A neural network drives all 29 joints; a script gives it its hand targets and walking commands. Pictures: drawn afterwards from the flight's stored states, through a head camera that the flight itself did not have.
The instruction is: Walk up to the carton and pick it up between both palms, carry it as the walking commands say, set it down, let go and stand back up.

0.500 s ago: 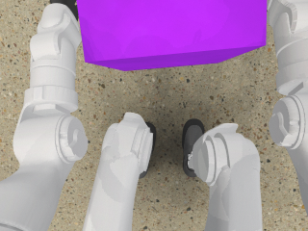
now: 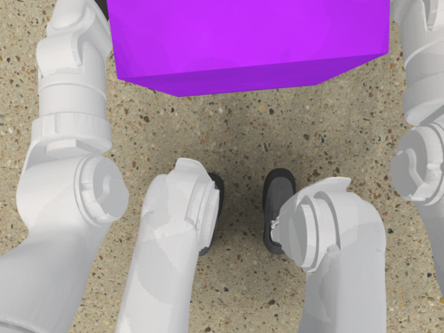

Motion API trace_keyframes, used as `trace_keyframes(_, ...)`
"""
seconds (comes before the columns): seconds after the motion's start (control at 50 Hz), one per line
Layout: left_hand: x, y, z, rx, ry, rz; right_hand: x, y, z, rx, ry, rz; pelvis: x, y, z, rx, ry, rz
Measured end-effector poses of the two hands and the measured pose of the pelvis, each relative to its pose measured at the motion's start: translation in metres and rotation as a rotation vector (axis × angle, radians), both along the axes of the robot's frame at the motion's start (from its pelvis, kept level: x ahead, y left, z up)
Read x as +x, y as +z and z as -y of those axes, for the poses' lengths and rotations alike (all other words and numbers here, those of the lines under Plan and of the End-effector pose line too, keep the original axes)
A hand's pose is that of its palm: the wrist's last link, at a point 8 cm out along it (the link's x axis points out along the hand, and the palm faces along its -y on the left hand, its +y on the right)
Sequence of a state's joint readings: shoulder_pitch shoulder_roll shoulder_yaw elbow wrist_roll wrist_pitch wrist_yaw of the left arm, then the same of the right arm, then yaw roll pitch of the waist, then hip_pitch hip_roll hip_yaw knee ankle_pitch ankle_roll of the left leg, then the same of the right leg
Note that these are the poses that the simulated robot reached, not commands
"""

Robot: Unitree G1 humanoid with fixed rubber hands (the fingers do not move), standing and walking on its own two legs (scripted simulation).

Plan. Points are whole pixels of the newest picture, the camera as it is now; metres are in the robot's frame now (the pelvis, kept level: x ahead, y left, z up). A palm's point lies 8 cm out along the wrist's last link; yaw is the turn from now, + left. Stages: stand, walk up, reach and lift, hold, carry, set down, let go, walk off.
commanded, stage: set down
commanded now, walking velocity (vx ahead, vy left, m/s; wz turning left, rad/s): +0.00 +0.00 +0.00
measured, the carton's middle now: out of the picture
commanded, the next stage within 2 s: none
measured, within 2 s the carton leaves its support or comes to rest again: neither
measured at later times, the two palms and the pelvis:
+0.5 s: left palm (89, 0) +0.53 +0.22 -0.13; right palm out of the picture +0.59 -0.17 -0.13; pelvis +0.00 +0.00 -0.01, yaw +0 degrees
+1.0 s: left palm (92, 5) +0.53 +0.22 -0.14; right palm out of the picture +0.59 -0.17 -0.14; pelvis +0.00 -0.01 -0.01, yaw +0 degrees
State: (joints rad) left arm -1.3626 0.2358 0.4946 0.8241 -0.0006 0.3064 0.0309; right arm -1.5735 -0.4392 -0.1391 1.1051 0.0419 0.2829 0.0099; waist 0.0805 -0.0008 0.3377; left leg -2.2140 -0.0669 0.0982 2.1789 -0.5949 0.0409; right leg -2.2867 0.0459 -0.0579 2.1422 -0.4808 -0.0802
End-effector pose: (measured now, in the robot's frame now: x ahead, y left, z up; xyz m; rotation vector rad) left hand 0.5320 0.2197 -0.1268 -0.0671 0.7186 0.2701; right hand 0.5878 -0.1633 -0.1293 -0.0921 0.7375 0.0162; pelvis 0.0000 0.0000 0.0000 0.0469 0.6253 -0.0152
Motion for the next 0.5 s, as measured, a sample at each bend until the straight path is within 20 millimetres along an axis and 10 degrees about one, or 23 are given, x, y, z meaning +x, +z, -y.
trace_keyframes(0.5, -0.0012, -0.0042, -0.0022, -0.023, -0.020, 0.031, 0.0022, -0.0042, 0.0037, 0.048, 0.028, -0.004, -0.0006, -0.0072, 0.0033, 0.010, -0.004, 0.061)
